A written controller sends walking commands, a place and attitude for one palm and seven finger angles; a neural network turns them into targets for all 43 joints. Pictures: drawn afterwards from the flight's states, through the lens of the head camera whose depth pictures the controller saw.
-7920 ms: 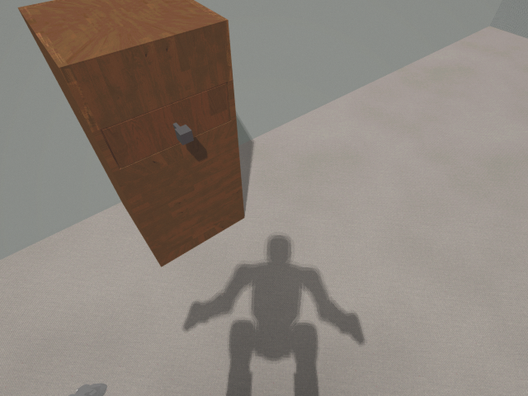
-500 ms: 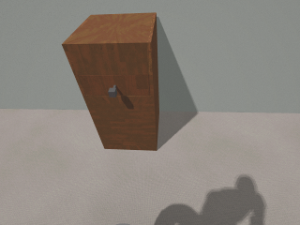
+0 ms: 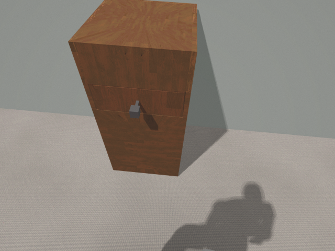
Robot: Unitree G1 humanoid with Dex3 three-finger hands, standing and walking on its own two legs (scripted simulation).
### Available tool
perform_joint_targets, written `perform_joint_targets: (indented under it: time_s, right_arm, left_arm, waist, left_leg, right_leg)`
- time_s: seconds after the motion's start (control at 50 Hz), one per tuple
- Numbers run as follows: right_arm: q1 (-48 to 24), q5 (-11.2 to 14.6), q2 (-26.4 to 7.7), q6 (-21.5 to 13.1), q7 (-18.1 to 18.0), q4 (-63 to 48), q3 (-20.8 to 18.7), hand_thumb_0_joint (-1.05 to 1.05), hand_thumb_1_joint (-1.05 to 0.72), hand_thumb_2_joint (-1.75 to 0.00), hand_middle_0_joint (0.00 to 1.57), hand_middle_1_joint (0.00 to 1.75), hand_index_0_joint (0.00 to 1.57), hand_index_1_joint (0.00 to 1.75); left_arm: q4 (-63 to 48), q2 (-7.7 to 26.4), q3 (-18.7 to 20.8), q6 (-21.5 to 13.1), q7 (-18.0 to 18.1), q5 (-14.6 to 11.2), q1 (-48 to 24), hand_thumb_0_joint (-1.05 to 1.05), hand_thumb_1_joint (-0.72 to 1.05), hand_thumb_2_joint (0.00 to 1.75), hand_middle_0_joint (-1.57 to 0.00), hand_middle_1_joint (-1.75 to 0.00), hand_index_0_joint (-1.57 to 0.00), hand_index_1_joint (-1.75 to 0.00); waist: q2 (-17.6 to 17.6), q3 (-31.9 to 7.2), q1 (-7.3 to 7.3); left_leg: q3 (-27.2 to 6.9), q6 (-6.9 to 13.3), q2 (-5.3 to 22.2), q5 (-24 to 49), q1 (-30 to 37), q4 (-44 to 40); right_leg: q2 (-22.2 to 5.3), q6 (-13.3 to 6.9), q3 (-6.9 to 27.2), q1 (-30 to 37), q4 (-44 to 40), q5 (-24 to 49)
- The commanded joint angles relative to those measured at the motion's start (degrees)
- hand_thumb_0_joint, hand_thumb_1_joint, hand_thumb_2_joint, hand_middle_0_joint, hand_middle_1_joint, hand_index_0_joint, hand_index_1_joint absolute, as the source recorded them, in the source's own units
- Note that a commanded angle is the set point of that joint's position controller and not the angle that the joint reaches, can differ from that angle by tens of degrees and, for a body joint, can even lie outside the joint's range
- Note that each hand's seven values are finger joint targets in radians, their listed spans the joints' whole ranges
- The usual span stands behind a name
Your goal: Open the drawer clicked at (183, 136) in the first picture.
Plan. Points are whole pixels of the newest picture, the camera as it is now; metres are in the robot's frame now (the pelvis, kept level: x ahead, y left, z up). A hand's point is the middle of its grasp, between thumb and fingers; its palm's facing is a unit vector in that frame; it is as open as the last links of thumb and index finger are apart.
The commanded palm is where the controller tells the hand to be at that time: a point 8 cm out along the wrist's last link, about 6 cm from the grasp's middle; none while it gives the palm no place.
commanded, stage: take the last steps up to it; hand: left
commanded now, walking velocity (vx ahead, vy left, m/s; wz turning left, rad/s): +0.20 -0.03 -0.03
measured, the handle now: (135, 108) +0.65 +0.18 -0.12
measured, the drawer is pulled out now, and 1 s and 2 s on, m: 0.00 0.00 0.00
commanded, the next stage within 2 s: come to a stop and stand still in 0.12 s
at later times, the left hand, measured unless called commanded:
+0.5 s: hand (121, 226) +0.21 +0.15 -0.16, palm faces +0.03 -0.97 -0.24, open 7.2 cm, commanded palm none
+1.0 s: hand out of the picture +0.08 +0.21 -0.17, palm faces +0.03 -0.97 -0.23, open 7.4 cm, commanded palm none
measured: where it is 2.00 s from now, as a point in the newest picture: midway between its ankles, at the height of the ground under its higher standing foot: outside the picture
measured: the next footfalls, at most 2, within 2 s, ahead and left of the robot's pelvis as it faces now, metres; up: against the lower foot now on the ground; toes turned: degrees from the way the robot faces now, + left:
right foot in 0.26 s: +0.21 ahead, -0.13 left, +0.00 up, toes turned -8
left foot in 0.68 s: +0.15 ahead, +0.13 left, +0.00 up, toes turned +3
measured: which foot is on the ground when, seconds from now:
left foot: down 0.00-0.28, up 0.30-0.66, down 0.68-1.00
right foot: up 0.00-0.24, down 0.26-0.70, up 0.72-0.98, down 1.00-1.00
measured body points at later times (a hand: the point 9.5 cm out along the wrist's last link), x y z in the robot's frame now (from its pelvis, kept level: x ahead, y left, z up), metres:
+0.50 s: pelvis +0.12 -0.03 +0.00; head +0.15 -0.05 +0.45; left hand +0.21 +0.20 -0.14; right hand +0.12 -0.25 -0.17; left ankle +0.08 +0.11 -0.68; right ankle +0.17 -0.12 -0.74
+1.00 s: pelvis +0.08 +0.02 +0.00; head +0.09 +0.02 +0.45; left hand +0.08 +0.26 -0.15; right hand +0.14 -0.20 -0.15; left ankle +0.11 +0.12 -0.74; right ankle +0.04 -0.10 -0.74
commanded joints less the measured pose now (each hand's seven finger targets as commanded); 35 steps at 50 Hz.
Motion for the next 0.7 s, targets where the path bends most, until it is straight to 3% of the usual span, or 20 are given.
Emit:
perform_joint_targets:
  time_s: [0.0,0.1,0.16,0.2,0.22,0.24,0.26,0.28,0.3,0.34,0.36,0.44,0.5,0.56,0.62,0.64,0.66,0.68]
  right_arm:
    - [5.9,0.0,-5.7,0.1,0.2,0.4,-0.2,0.00,-0.90,-0.90,0.20,0.30,0.20,0.30]
    - [7.5,-0.3,-7.3,0.8,0.4,1.2,-0.7,0.00,-0.90,-0.90,0.20,0.30,0.20,0.30]
    - [9.2,-0.6,-7.7,1.5,0.5,2.6,-0.9,0.00,-0.90,-0.90,0.20,0.30,0.20,0.30]
    - [9.4,-0.5,-7.3,1.9,0.4,3.1,-0.6,0.00,-0.90,-0.90,0.20,0.30,0.20,0.30]
    - [9.1,-0.1,-6.3,1.9,0.3,3.4,-0.1,0.00,-0.90,-0.90,0.20,0.30,0.20,0.30]
    - [10.3,0.4,-3.9,1.7,0.4,3.3,0.5,0.00,-0.90,-0.90,0.20,0.30,0.20,0.30]
    - [12.0,0.8,-2.4,2.1,0.4,2.7,0.9,0.00,-0.90,-0.90,0.20,0.30,0.20,0.30]
    - [11.7,1.0,-3.2,3.4,-0.1,3.0,0.9,0.00,-0.90,-0.90,0.20,0.30,0.20,0.30]
    - [10.6,1.3,-3.4,4.0,-0.4,3.1,0.7,0.00,-0.90,-0.90,0.20,0.30,0.20,0.30]
    - [9.1,1.5,-2.6,5.2,-0.6,3.6,0.6,0.00,-0.90,-0.90,0.20,0.30,0.20,0.30]
    - [8.6,1.4,-2.3,5.9,-0.6,3.6,0.5,0.00,-0.90,-0.90,0.20,0.30,0.20,0.30]
    - [7.3,0.7,-3.2,7.8,0.0,1.5,-0.7,0.00,-0.90,-0.90,0.20,0.30,0.20,0.30]
    - [5.9,0.7,-3.5,8.0,0.6,-0.4,-0.9,0.00,-0.90,-0.90,0.20,0.30,0.20,0.30]
    - [5.7,0.7,-3.6,7.3,0.7,-1.3,-0.8,0.00,-0.90,-0.90,0.20,0.30,0.20,0.30]
    - [9.3,0.5,-4.4,6.2,0.7,-0.5,-0.5,0.00,-0.90,-0.90,0.20,0.30,0.20,0.30]
    - [8.8,0.2,-6.9,5.7,0.8,-1.0,-0.7,0.00,-0.90,-0.90,0.20,0.30,0.20,0.30]
    - [6.4,-0.3,-11.0,5.4,0.8,-3.0,-1.3,0.00,-0.90,-0.90,0.20,0.30,0.20,0.30]
    - [2.2,-0.5,-12.6,5.7,0.6,-4.6,-1.2,0.00,-0.90,-0.90,0.20,0.30,0.20,0.30]
  left_arm:
    - [-3.8,0.2,0.3,0.4,-0.5,0.1,3.2,0.00,0.90,0.90,-0.20,-0.30,-0.20,-0.30]
    - [-7.7,1.6,0.1,0.5,-0.6,-0.1,-5.2,0.00,0.90,0.90,-0.20,-0.30,-0.20,-0.30]
    - [-8.7,2.0,-0.1,-0.1,-0.5,0.0,-7.7,0.00,0.90,0.90,-0.20,-0.30,-0.20,-0.30]
    - [-7.6,2.4,0.0,-0.6,-0.4,0.1,-5.2,0.00,0.90,0.90,-0.20,-0.30,-0.20,-0.30]
    - [-6.2,3.7,0.2,-1.3,-0.1,0.0,-1.3,0.00,0.90,0.90,-0.20,-0.30,-0.20,-0.30]
    - [-4.6,7.4,0.6,-2.1,0.6,0.1,3.3,0.00,0.90,0.90,-0.20,-0.30,-0.20,-0.30]
    - [-3.9,10.7,0.7,-2.2,1.1,-0.4,5.4,0.00,0.90,0.90,-0.20,-0.30,-0.20,-0.30]
    - [-4.0,11.5,0.7,-2.3,1.4,-1.0,3.8,0.00,0.90,0.90,-0.20,-0.30,-0.20,-0.30]
    - [-4.7,10.4,0.5,-1.9,1.9,-0.9,0.0,0.00,0.90,0.90,-0.20,-0.30,-0.20,-0.30]
    - [-6.1,9.7,0.5,-0.7,2.7,-0.4,-4.5,0.00,0.90,0.90,-0.20,-0.30,-0.20,-0.30]
    - [-6.3,9.5,0.7,-0.1,3.0,-0.4,-5.7,0.00,0.90,0.90,-0.20,-0.30,-0.20,-0.30]
    - [-8.2,10.1,1.9,1.1,3.0,-0.1,-7.4,0.00,0.90,0.90,-0.20,-0.30,-0.20,-0.30]
    - [-9.7,10.6,2.1,1.6,2.8,0.2,-9.4,0.00,0.90,0.90,-0.20,-0.30,-0.20,-0.30]
    - [-9.7,10.9,2.3,1.8,2.6,0.4,-9.3,0.00,0.90,0.90,-0.20,-0.30,-0.20,-0.30]
    - [-9.8,10.5,2.1,2.4,2.2,-0.2,-9.7,0.00,0.90,0.90,-0.20,-0.30,-0.20,-0.30]
    - [-10.1,8.4,1.5,2.7,1.9,-0.7,-8.5,0.00,0.90,0.90,-0.20,-0.30,-0.20,-0.30]
    - [-10.8,5.2,0.9,3.2,1.6,-0.9,-7.0,0.00,0.90,0.90,-0.20,-0.30,-0.20,-0.30]
    - [-11.0,5.5,0.8,3.5,1.7,-0.7,-7.9,0.00,0.90,0.90,-0.20,-0.30,-0.20,-0.30]
  waist:
    - [6.5,2.2,0.88]
    - [6.1,3.4,-0.62]
    - [5.8,3.2,-1.56]
    - [4.9,2.1,-0.23]
    - [2.4,0.1,1.80]
    - [-4.8,-4.6,2.82]
    - [-10.2,-6.5,1.74]
    - [-12.3,-9.6,1.69]
    - [-10.6,-8.4,0.85]
    - [-3.1,-6.9,0.07]
    - [-1.8,-6.0,-0.09]
    - [-5.6,-5.1,-0.15]
    - [-7.3,-5.7,-0.31]
    - [-8.9,-7.2,-0.57]
    - [-6.4,-7.0,-2.63]
    - [1.6,-6.0,-2.22]
    - [15.7,-2.8,-1.40]
    - [17.7,0.0,-1.24]
  left_leg:
    - [-12.7,7.6,15.8,7.8,-0.4,-18.6]
    - [-11.0,7.7,16.2,11.8,3.1,-16.3]
    - [-10.7,6.5,16.0,14.7,5.0,-12.2]
    - [-8.9,4.2,13.8,15.0,3.5,-6.5]
    - [-6.6,1.9,10.9,16.3,2.4,0.2]
    - [-3.7,-1.2,6.4,9.2,-5.1,9.3]
    - [-2.4,-3.7,1.3,-13.9,-8.6,16.4]
    - [-7.0,-4.1,1.9,-22.6,-5.2,22.0]
    - [-9.4,-4.2,2.6,-22.2,-5.7,24.1]
    - [-10.6,-4.3,2.3,-19.7,-6.3,25.6]
    - [-10.4,-4.4,1.9,-18.7,-6.2,25.1]
    - [-10.0,-5.4,0.4,-15.0,-8.3,29.4]
    - [-9.6,-5.5,0.3,-13.5,-7.1,26.0]
    - [-8.5,-5.2,0.3,-11.1,-4.3,16.8]
    - [-7.0,-4.6,0.4,1.6,5.9,-1.6]
    - [-12.0,-3.2,4.6,2.5,7.6,-6.7]
    - [-24.7,0.5,15.6,5.9,2.0,-13.1]
    - [-29.1,5.1,19.5,2.8,-6.5,-17.1]
  right_leg:
    - [-2.1,1.0,2.4,-3.4,-6.6,4.8]
    - [-1.0,1.5,0.8,-1.1,-20.9,6.0]
    - [1.3,1.0,-1.4,2.8,-27.3,5.6]
    - [3.3,0.7,-3.2,10.4,-34.0,9.1]
    - [2.5,0.4,-1.8,17.2,-39.2,15.0]
    - [-5.4,-2.0,7.9,28.2,-38.7,33.1]
    - [-15.6,-7.6,16.4,30.7,-41.7,53.2]
    - [-17.5,-11.3,18.1,27.1,-43.0,62.7]
    - [-17.2,-12.8,16.3,24.5,-42.6,64.4]
    - [-15.7,-13.0,11.9,21.8,-41.6,59.2]
    - [-14.9,-12.5,10.5,20.4,-42.1,56.7]
    - [-13.7,-11.7,8.6,16.6,-43.6,49.4]
    - [-12.3,-10.8,7.5,14.8,-44.4,40.9]
    - [-10.9,-10.0,8.0,15.6,-43.6,33.5]
    - [-7.6,-5.3,6.7,10.2,-39.3,19.7]
    - [-3.5,-2.8,4.7,5.9,-34.3,10.1]
    - [2.6,0.5,0.0,1.9,-27.0,-4.7]
    - [4.5,0.9,2.3,3.3,-18.8,-10.5]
